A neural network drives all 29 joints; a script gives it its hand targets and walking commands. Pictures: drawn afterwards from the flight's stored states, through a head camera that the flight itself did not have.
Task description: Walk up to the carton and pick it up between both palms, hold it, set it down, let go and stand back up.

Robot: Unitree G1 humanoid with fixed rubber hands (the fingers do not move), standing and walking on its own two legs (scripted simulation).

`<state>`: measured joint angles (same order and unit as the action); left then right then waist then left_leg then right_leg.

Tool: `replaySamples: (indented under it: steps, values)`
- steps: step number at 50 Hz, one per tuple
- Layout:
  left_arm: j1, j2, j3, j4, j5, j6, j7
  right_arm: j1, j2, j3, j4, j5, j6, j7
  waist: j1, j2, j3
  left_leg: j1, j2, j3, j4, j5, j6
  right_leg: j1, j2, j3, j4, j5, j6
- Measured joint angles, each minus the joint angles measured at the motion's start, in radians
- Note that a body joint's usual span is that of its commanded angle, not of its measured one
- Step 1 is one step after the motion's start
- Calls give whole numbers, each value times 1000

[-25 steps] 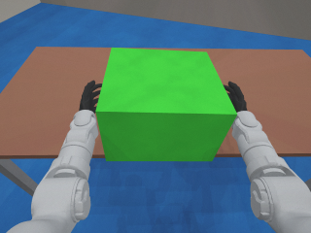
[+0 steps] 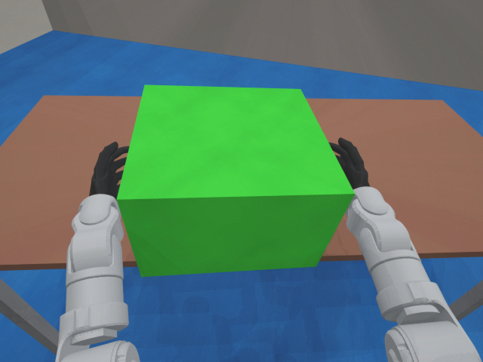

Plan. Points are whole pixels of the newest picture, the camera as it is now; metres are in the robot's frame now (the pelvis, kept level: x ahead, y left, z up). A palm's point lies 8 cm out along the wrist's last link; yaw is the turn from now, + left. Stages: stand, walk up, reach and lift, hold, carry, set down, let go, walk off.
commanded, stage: reach and lift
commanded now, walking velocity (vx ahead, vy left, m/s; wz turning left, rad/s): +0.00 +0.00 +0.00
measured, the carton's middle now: (228, 173) +0.42 +0.01 +0.10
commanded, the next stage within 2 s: hold in 1.00 s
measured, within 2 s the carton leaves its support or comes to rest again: neither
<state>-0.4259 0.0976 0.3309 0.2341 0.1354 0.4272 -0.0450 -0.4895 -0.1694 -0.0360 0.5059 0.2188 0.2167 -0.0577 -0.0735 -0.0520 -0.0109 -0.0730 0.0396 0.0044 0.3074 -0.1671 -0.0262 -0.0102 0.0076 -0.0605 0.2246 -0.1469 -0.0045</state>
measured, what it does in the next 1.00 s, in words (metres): stands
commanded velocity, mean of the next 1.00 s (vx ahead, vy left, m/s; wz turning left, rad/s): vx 0.00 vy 0.00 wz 0.00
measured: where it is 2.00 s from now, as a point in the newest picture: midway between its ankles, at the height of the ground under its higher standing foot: outside the picture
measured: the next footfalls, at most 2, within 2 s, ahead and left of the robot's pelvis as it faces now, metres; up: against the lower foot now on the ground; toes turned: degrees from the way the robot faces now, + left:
none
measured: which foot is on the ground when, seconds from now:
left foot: down 0.00-1.00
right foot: down 0.00-1.00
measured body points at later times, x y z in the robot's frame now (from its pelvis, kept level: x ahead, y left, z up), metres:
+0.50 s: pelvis -0.02 +0.00 +0.00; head -0.05 +0.03 +0.45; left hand +0.36 +0.21 +0.15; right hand +0.36 -0.20 +0.16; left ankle +0.00 +0.13 -0.75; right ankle -0.01 -0.11 -0.75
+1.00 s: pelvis -0.02 +0.01 +0.00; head -0.04 +0.04 +0.45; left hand +0.36 +0.21 +0.16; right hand +0.35 -0.19 +0.17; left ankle +0.00 +0.13 -0.75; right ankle -0.01 -0.11 -0.75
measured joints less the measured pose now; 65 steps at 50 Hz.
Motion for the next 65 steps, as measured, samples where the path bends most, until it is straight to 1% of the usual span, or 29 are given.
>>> replaySamples:
  steps: [3, 8, 11, 14, 18, 21, 26, 29, 34, 36, 41, 44, 51, 57, 65]
  values:
    - [12, -8, 0, -40, 10, 14, -7, 23, 9, -14, -41, -7, 8, 2, -1, -1, 12, 1, -3, 0, 0, 5, 2, -2, -3, 0, 8, 2, 1]
    - [-18, -15, 6, -28, 22, 34, -14, 15, 20, -50, -46, -50, 26, 20, 11, 1, 8, -19, -10, 10, -14, 29, 9, -42, -11, 10, 27, 10, 3]
    - [-52, -14, 9, 0, 17, 35, -5, -17, 24, -81, -27, -83, 32, 38, 18, 2, -2, -41, -13, 16, -21, 43, 12, -75, -14, 15, 39, 16, 3]
    - [-97, -10, 14, 38, 18, 40, 4, -64, 28, -113, 14, -115, 33, 56, 24, -3, -15, -59, -16, 20, -38, 61, 14, -106, -17, 20, 47, 22, 2]
    - [-133, 1, 7, 47, 21, 56, 14, -108, 24, -130, 47, -130, 31, 67, 23, -7, -31, -76, -15, 19, -46, 71, 12, -123, -16, 18, 43, 30, 0]
    - [-142, 6, 8, 43, 31, 68, 9, -122, 17, -120, 52, -121, 37, 64, 20, -7, -31, -66, -11, 16, -46, 69, 11, -107, -12, 16, 28, 34, 0]
    - [-118, 7, 27, 38, 59, 101, -22, -114, 19, -86, 63, -98, 62, 49, 12, -12, -30, -30, -9, 16, -46, 57, 11, -63, -9, 15, 13, 31, 2]
    - [-89, 5, 30, 10, 59, 114, -29, -90, 22, -67, 41, -80, 67, 37, 11, -16, -29, -21, -9, 13, -40, 49, 11, -49, -10, 12, 12, 25, 2]
    - [-55, 7, 16, -67, 34, 114, -17, -68, 21, -59, -27, -51, 64, 28, 11, -16, -16, -21, -9, 8, -15, 33, 9, -36, -9, 8, 11, 22, 3]
    - [-58, 8, 17, -80, 33, 114, -15, -76, 22, -63, -37, -51, 65, 28, 7, -16, -11, -20, -11, 6, -12, 31, 10, -33, -11, 6, 13, 20, 4]
    - [-93, 3, 20, -40, 59, 142, -18, -104, 23, -87, 16, -76, 80, 46, 10, -21, -13, -12, -17, 11, -28, 39, 15, -37, -18, 11, 17, 18, 6]
    - [-91, 2, 11, -46, 65, 164, -16, -103, 17, -86, 25, -74, 87, 51, 8, -19, -10, -14, -19, 14, -33, 42, 16, -41, -19, 14, 16, 20, 8]
    - [-47, -3, -1, -143, 31, 168, 1, -71, -8, -49, -78, -19, 100, 30, -4, -2, 6, -19, -12, 17, -13, 29, 15, -33, -13, 17, 3, 26, 10]
    - [-36, -14, 9, -185, 38, 199, -6, -62, -15, -38, -114, -2, 129, 21, 1, -1, -7, -4, -9, 21, -19, 28, 14, -22, -10, 21, 3, 24, 7]
    - [-66, -7, 34, -170, 52, 245, -23, -105, 2, -53, -83, -17, 172, 23, 12, -8, -8, 0, -12, 15, -33, 44, 13, -29, -12, 15, 18, 22, 3]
